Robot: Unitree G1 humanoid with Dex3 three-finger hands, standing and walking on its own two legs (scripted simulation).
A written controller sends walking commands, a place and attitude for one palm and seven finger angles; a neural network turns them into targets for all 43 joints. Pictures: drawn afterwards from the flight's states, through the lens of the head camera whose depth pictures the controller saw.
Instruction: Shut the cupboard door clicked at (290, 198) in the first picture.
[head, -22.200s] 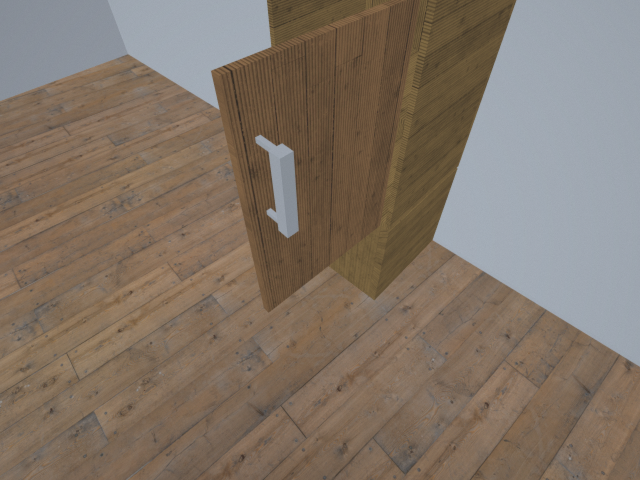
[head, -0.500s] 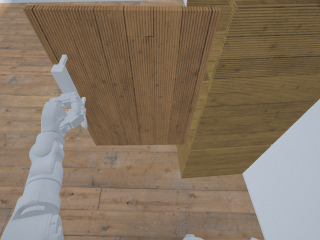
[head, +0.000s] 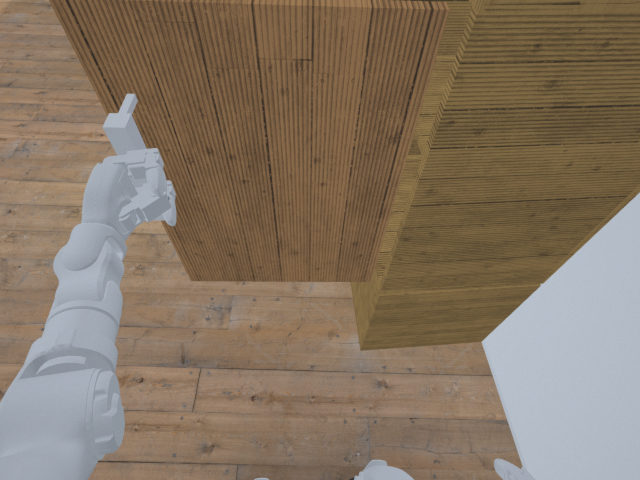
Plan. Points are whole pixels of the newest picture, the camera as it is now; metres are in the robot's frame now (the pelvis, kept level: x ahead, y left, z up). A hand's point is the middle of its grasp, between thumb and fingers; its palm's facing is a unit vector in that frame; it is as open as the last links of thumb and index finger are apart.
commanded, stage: push the door shut along its arc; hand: left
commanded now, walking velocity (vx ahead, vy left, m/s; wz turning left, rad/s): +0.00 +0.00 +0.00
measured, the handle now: (147, 161) +0.51 +0.24 +0.08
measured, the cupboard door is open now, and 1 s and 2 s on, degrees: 86 71 54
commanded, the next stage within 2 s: pull the fist back off the door in 1.54 s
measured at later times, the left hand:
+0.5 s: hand (189, 162) +0.50 +0.17 +0.09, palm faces -0.22 -0.98 +0.00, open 3.1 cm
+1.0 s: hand (221, 132) +0.56 +0.14 +0.10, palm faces -0.33 -0.94 +0.01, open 3.1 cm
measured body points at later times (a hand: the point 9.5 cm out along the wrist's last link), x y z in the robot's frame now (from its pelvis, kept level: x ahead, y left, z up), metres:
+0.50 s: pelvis +0.00 +0.01 -0.01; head +0.11 +0.02 +0.42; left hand +0.51 +0.23 +0.10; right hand -0.02 -0.27 -0.12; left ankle -0.02 +0.09 -0.71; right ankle +0.04 -0.11 -0.71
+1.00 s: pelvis +0.01 +0.01 -0.02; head +0.16 +0.02 +0.40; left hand +0.57 +0.19 +0.10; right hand -0.03 -0.26 -0.12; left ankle -0.02 +0.09 -0.71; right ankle +0.04 -0.11 -0.71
